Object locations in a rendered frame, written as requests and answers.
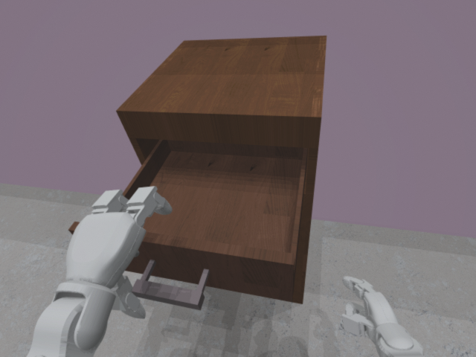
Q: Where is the cabinet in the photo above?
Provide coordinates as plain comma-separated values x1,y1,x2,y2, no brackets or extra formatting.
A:
116,36,327,304

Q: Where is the drawer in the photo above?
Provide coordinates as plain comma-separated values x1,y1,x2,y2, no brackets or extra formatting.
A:
68,140,308,302

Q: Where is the left robot hand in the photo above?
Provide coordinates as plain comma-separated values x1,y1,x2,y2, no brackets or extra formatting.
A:
66,186,173,319

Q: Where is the handle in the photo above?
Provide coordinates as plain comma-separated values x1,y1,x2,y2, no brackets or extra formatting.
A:
132,260,210,310

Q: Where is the left robot forearm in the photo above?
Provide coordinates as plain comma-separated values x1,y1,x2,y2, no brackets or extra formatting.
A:
26,280,116,357

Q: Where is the right robot forearm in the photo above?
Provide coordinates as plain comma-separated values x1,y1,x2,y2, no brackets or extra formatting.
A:
375,323,425,357

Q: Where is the right robot hand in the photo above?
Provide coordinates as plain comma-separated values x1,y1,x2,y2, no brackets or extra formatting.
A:
342,276,399,345

